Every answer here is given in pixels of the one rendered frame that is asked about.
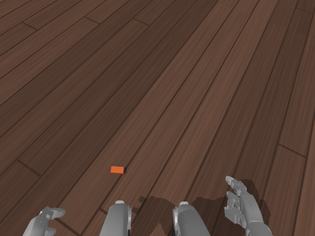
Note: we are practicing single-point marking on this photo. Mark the left robot hand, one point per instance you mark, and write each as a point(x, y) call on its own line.
point(38, 225)

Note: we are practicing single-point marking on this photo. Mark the small box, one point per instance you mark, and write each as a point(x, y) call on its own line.
point(117, 170)

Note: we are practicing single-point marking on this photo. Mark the right robot arm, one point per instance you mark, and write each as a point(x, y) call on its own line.
point(257, 229)

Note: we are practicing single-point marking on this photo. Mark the right robot hand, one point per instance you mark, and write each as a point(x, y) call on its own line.
point(246, 209)

